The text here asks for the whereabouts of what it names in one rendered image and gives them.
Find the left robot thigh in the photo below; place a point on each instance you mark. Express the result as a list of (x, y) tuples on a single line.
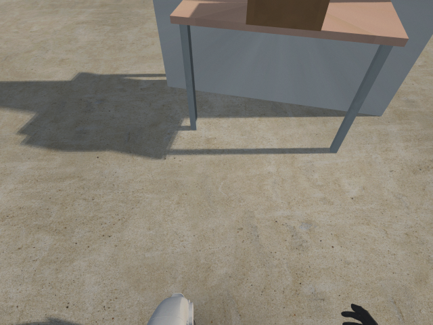
[(173, 311)]

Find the right robot hand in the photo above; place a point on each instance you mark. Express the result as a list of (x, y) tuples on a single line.
[(359, 314)]

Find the carton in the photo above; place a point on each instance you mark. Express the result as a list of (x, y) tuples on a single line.
[(296, 14)]

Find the table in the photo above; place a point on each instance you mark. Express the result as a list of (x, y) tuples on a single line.
[(362, 21)]

